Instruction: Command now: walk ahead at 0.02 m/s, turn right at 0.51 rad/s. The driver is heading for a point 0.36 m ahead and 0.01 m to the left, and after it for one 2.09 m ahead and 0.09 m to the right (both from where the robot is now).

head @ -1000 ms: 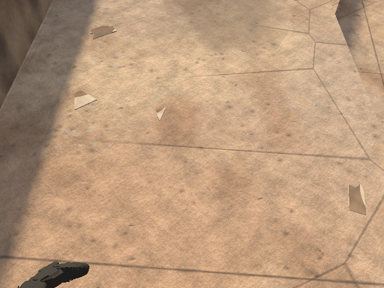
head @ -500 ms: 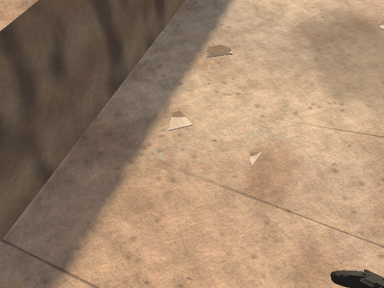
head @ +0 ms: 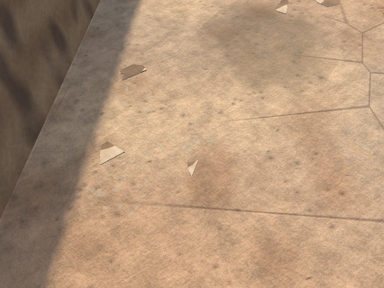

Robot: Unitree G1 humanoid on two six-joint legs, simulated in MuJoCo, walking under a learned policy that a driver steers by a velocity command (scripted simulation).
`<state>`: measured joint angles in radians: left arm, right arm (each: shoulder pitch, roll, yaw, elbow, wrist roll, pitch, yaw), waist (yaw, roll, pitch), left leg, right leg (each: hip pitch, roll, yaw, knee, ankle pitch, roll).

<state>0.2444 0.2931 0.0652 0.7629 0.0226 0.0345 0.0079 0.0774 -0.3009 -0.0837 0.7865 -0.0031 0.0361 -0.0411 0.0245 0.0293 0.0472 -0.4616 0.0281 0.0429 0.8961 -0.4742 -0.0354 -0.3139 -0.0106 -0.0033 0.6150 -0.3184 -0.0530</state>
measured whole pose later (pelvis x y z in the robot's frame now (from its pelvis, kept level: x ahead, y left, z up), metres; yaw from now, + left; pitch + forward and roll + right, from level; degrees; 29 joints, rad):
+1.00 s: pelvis +0.26 -0.03 +0.00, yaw -14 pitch +1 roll +0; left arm 0.10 0.22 0.03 0.73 0.02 -0.02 0.00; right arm 0.20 -0.29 -0.03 0.93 0.00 0.01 -0.03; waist -0.02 0.03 0.05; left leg -0.32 0.04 -0.03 0.82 -0.52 -0.07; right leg -0.34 0.03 -0.01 0.46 -0.12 -0.04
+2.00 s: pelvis +0.32 -0.01 +0.01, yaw -15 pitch -2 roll +0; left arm 0.14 0.23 0.04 1.11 0.00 0.02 0.04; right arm 0.24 -0.23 0.00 1.08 -0.01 -0.01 -0.03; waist 0.00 0.00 0.04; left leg -0.12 -0.01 0.02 0.46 -0.31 0.01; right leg -0.21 -0.02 0.02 0.46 -0.22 0.03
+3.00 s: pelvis +0.38 -0.07 +0.00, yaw -12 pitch +1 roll +0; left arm 0.24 0.23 0.06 1.09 -0.01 -0.11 0.01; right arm 0.42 -0.24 -0.05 1.04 0.04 -0.04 -0.03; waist 0.00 0.04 -0.01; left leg -0.23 0.00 -0.08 0.82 -0.47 0.04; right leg -0.27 -0.01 -0.08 0.58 -0.31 -0.03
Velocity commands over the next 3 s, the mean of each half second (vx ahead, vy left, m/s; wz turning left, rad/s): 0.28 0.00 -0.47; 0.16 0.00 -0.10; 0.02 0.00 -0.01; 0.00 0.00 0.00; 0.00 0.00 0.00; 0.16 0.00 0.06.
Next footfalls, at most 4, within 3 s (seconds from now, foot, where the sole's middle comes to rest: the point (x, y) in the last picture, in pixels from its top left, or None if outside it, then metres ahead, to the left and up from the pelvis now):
0.42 left None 0.19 0.12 -0.77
0.82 right None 0.34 -0.16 -0.77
1.10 left None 0.35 0.10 -0.77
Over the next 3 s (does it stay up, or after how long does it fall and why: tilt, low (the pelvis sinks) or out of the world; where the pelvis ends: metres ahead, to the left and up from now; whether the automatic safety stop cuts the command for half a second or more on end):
stays up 0.38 -0.07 0.00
